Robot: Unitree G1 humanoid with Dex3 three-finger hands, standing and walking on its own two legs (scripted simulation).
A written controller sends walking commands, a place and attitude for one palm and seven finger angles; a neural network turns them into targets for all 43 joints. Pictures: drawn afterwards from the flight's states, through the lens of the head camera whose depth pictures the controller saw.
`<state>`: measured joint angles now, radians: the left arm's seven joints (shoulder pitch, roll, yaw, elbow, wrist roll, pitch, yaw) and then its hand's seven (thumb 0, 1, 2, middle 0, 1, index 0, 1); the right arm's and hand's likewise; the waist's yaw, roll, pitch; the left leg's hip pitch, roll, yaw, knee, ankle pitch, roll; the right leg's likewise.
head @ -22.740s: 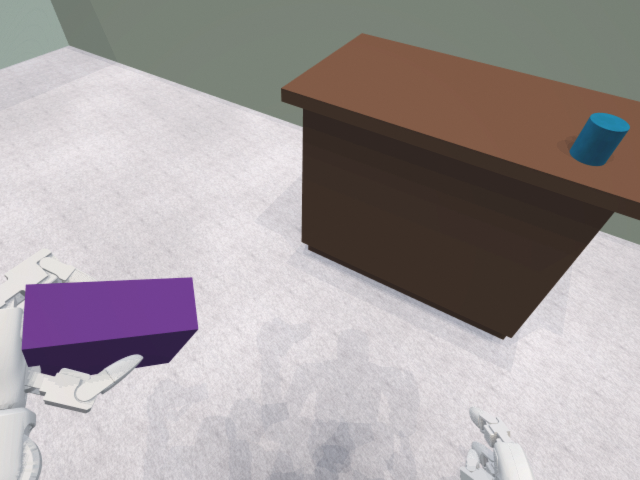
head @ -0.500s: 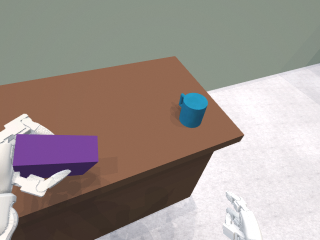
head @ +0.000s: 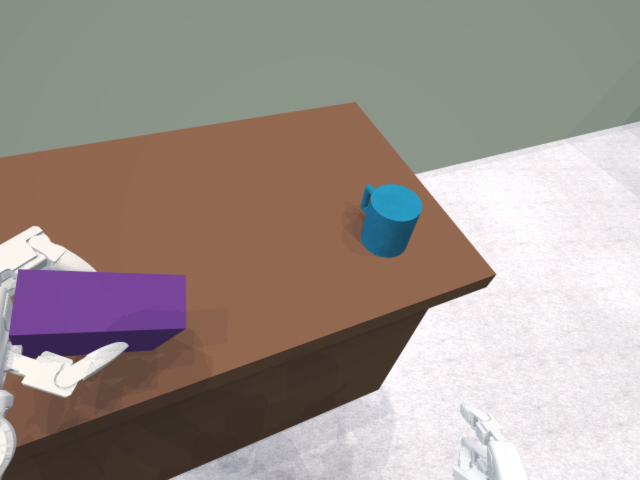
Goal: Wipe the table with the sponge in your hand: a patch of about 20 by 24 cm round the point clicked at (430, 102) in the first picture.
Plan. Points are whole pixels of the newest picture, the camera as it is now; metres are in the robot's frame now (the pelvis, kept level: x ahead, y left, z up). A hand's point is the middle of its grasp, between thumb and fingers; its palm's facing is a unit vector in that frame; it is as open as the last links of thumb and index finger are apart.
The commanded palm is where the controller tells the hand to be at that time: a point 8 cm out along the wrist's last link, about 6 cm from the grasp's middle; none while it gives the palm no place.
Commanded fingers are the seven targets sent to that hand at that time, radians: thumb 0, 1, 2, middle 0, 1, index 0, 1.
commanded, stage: come to a stop and stand still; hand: left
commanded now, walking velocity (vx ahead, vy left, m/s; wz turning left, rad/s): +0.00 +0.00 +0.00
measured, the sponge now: (123, 317) +0.24 +0.23 +0.11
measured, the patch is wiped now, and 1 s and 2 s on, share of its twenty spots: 0.00 0.00 0.00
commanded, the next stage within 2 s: look again from close up in 0.18 s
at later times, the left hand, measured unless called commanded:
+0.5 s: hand (79, 311) +0.22 +0.24 +0.16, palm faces +0.36 -0.87 -0.34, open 9.5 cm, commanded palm +0.16 +0.28 +0.18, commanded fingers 0.00 0.10 1.30 -1.20 -1.60 -1.20 -1.60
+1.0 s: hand (111, 338) +0.21 +0.22 +0.13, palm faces +0.24 -0.76 -0.60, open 9.5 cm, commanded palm +0.16 +0.27 +0.19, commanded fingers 0.00 0.10 1.30 -1.20 -1.60 -1.20 -1.60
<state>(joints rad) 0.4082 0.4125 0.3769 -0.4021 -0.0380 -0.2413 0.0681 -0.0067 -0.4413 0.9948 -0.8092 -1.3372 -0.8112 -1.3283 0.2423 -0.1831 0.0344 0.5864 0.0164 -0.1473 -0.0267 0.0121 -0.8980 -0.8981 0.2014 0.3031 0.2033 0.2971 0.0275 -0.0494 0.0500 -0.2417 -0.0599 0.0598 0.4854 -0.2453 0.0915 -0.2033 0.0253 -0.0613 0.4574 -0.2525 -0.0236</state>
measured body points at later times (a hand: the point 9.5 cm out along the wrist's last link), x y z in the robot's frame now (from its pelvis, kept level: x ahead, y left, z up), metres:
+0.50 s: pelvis +0.00 +0.00 +0.00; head +0.02 +0.03 +0.45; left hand +0.19 +0.29 +0.18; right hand +0.18 -0.22 -0.06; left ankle +0.01 +0.05 -0.74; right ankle +0.00 -0.10 -0.74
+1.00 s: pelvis -0.02 -0.01 -0.01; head -0.02 -0.02 +0.44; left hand +0.19 +0.26 +0.17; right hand +0.18 -0.22 -0.08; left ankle +0.01 +0.05 -0.74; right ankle -0.01 -0.10 -0.74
